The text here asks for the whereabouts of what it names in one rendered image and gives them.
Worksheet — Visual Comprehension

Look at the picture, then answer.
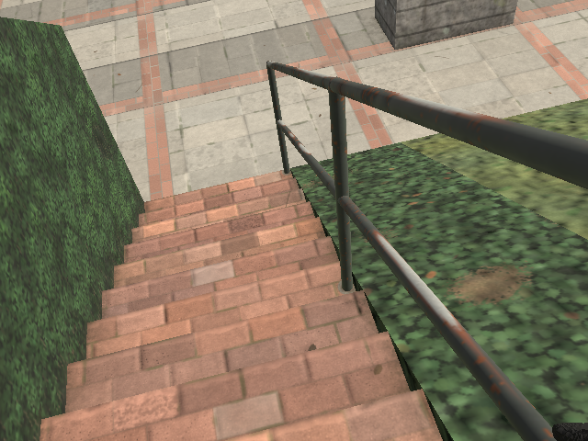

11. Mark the robot right hand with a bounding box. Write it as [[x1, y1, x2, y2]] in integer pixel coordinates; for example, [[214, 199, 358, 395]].
[[552, 423, 588, 441]]

